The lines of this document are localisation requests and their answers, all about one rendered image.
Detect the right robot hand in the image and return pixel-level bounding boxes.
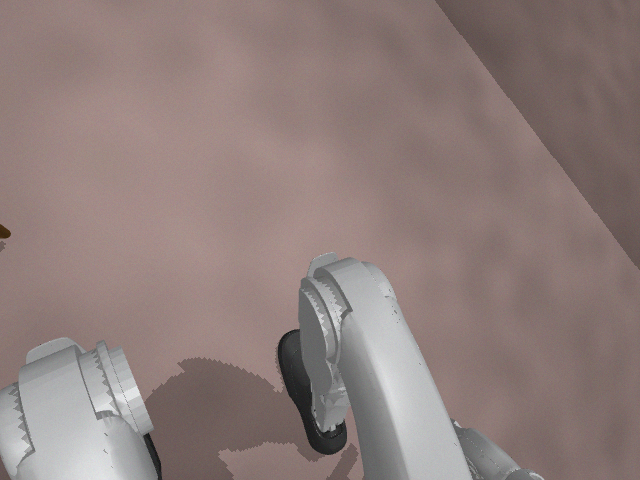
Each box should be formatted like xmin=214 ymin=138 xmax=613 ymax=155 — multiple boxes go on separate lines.
xmin=450 ymin=418 xmax=521 ymax=480

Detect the right robot foot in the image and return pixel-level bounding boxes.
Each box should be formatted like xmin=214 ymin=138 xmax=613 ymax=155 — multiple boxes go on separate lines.
xmin=278 ymin=329 xmax=347 ymax=455

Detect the mug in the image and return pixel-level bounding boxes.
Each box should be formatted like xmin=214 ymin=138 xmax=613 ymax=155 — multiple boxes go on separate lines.
xmin=0 ymin=224 xmax=11 ymax=239

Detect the left robot foot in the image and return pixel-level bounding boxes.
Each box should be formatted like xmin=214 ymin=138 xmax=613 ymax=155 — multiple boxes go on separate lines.
xmin=143 ymin=433 xmax=162 ymax=480

